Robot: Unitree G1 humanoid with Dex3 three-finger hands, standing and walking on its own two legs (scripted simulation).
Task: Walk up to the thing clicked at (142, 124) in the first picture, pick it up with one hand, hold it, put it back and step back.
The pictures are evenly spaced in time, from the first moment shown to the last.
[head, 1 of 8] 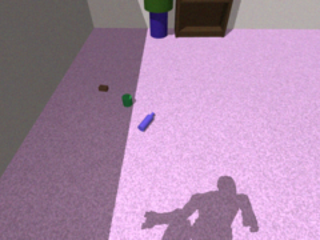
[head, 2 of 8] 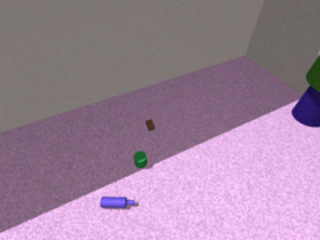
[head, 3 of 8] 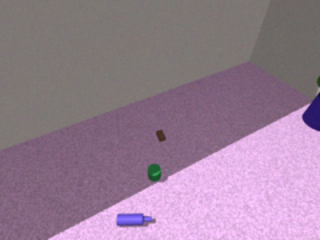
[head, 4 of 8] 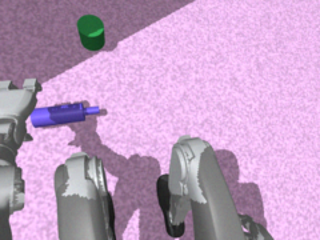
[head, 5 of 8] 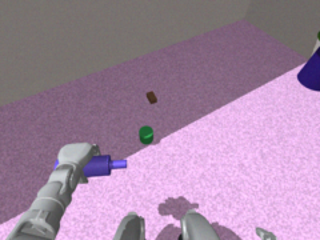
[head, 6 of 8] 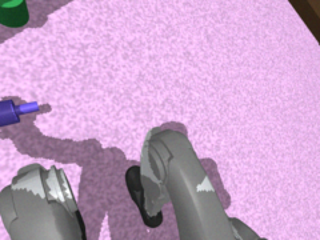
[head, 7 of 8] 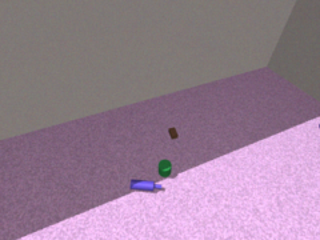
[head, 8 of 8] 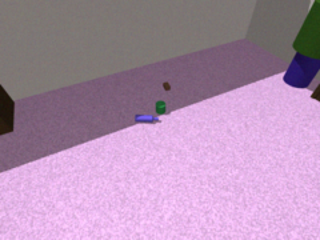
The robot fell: no
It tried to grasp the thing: yes
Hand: left
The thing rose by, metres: 0.69
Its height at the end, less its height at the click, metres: +0.00
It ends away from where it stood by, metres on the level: 0.16
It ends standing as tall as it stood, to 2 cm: yes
